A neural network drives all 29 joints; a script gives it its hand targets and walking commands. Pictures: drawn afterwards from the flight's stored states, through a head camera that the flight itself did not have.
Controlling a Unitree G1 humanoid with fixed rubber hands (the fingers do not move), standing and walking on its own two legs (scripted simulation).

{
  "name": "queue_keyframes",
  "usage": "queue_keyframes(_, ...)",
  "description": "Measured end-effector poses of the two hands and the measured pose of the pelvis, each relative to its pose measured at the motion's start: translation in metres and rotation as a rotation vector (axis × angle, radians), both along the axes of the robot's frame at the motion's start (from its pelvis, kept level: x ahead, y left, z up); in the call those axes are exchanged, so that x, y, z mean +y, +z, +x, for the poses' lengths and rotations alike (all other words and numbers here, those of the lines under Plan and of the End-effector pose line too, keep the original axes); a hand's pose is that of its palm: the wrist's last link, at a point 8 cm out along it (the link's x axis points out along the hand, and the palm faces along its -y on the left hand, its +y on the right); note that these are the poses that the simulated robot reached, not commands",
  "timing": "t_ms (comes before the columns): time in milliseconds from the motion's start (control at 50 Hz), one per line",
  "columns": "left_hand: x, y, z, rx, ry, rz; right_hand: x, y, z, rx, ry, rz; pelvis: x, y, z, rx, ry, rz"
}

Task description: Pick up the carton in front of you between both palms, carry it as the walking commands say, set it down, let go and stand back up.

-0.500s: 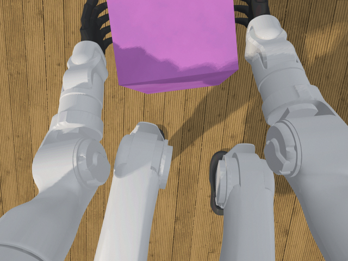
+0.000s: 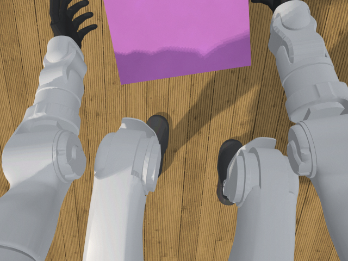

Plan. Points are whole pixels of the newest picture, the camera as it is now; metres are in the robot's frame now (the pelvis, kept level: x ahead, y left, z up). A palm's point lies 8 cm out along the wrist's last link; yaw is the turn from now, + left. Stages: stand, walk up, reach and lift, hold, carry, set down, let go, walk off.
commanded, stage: set down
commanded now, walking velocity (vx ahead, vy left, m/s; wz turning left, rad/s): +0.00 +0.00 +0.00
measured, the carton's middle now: (180, 24) +0.50 +0.08 -0.25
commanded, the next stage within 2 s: let go in 1.08 s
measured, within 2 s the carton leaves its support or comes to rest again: neither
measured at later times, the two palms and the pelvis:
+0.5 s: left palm out of the picture +0.46 +0.29 -0.03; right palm out of the picture +0.56 -0.08 -0.03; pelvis +0.01 +0.01 +0.08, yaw +1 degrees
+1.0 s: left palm out of the picture +0.45 +0.30 +0.12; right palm out of the picture +0.56 -0.09 +0.11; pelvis +0.04 +0.00 +0.21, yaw +1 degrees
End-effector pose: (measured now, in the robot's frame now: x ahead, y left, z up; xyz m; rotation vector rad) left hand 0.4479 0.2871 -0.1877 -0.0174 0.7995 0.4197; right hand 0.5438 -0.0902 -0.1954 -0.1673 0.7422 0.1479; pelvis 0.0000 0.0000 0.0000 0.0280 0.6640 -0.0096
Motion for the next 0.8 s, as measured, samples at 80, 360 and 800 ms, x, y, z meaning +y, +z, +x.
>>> queue_keyframes(80,0.003,0.008,0.011,-0.056,-0.006,-0.002,0.003,0.009,0.005,-0.052,-0.001,0.011,0.004,-0.002,0.0,-0.001,0.008,-0.007)
queue_keyframes(360,0.003,0.11,0.008,-0.149,0.002,-0.02,0.018,0.121,0.018,-0.1,-0.017,-0.01,0.006,0.048,0.005,0.047,0.041,-0.024)
queue_keyframes(800,0.009,0.242,0.008,-0.165,-0.016,-0.006,0.006,0.243,0.02,-0.117,-0.01,-0.003,0.002,0.153,0.026,0.151,0.042,-0.022)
